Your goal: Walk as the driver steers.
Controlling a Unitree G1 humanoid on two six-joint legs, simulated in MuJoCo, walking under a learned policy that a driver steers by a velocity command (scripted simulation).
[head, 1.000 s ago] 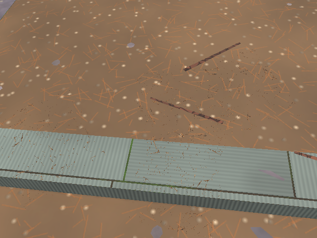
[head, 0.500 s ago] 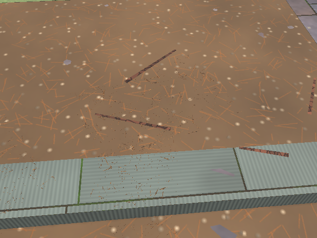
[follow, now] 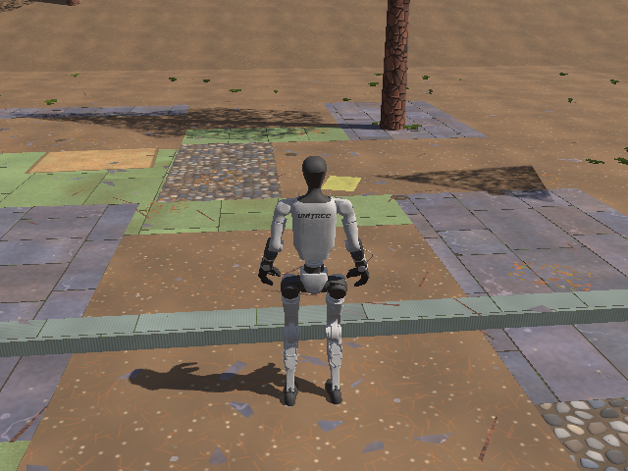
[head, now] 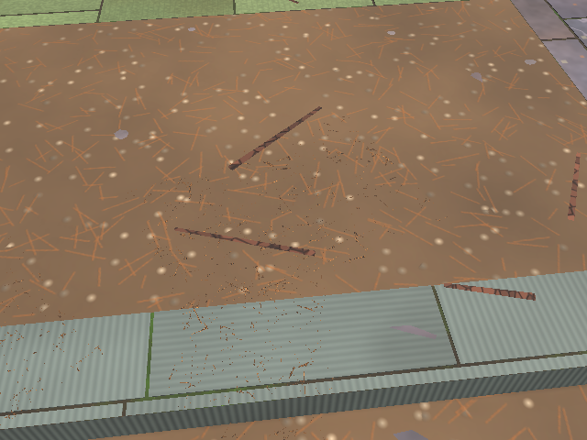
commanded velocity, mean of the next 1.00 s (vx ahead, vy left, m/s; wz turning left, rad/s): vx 0.15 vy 0.00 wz -0.01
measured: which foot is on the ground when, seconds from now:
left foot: down 0.00-0.76, up 0.78-1.00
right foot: down 0.00-1.00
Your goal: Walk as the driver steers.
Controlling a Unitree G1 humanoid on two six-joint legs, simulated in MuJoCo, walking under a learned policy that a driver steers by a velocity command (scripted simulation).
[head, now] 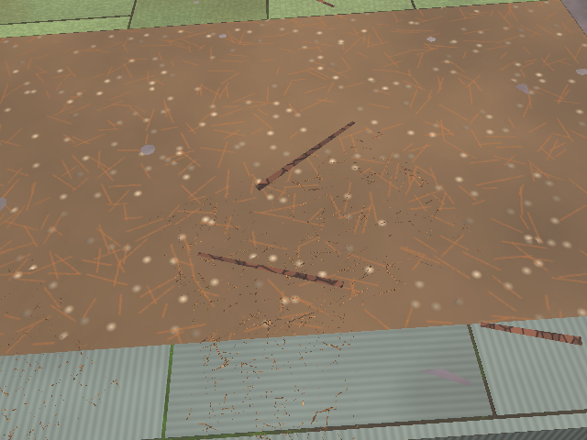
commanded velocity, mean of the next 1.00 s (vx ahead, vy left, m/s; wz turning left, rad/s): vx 0.47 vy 0.00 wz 0.00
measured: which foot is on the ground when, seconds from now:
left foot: up 0.00-0.16, down 0.18-0.78, up 0.80-1.00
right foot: down 0.00-0.18, up 0.20-0.74, down 0.76-1.00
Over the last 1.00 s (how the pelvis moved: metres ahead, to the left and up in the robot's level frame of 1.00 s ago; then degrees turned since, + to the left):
0.11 -0.01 0.01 0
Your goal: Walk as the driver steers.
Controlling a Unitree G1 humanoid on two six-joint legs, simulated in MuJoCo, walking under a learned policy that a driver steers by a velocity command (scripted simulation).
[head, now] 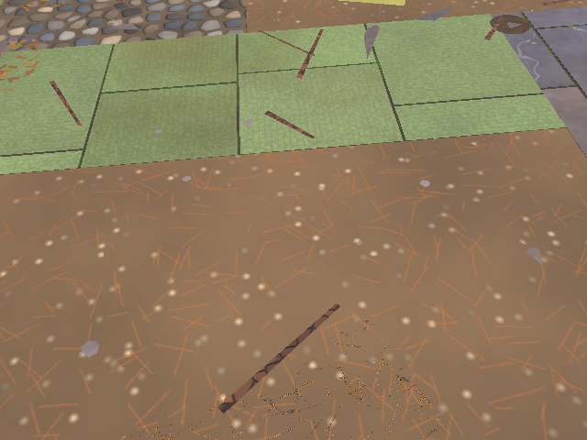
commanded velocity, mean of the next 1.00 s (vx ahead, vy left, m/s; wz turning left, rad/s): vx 0.34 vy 0.00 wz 0.45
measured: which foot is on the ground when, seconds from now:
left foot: up 0.00-0.30, down 0.32-0.78, up 0.80-1.00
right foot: down 0.00-0.32, up 0.34-0.76, down 0.78-1.00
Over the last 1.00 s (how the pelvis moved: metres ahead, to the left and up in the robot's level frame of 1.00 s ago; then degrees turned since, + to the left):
0.56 -0.02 0.09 1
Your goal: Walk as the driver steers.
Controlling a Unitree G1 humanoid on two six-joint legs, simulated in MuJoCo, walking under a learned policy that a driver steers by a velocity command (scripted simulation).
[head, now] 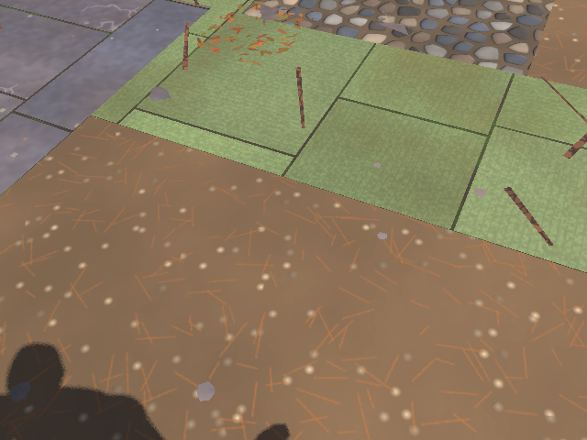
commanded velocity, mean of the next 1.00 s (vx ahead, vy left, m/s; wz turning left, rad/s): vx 0.30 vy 0.00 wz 0.11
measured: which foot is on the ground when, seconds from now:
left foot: up 0.00-0.28, down 0.30-0.78, up 0.80-1.00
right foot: down 0.00-0.30, up 0.32-0.76, down 0.78-1.00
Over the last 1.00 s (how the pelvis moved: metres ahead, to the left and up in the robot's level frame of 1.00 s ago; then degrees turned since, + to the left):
0.39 0.04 0.01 29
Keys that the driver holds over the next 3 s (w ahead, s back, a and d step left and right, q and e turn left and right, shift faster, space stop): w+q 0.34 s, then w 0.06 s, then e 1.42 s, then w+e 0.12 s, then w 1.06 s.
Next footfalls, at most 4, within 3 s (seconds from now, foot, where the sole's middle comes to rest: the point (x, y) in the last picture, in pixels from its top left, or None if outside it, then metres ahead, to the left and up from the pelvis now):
0.30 left None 0.30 0.16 -0.78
0.78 right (322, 413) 0.57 0.03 -0.78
1.20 left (222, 429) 0.52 0.25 -0.78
1.62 right None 0.44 0.00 -0.78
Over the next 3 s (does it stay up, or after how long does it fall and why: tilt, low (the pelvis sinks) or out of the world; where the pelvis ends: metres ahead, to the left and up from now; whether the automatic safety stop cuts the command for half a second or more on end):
stays up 0.81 -0.19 -0.01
